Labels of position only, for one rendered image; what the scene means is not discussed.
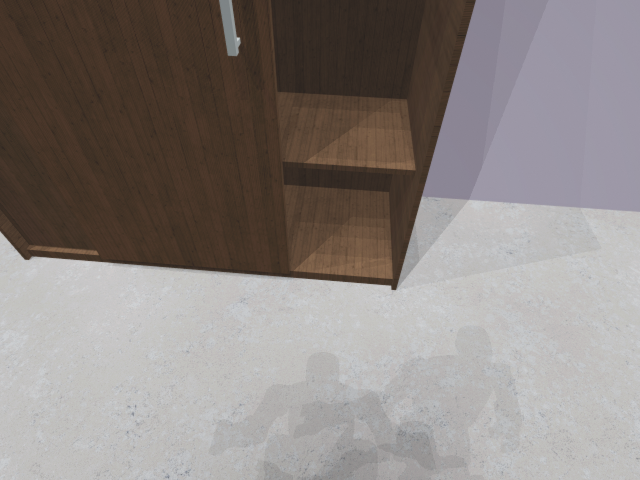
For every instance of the wardrobe door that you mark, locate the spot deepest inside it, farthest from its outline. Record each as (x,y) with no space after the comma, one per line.
(29,198)
(165,149)

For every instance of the handle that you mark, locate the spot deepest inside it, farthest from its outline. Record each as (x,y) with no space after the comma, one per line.
(232,42)

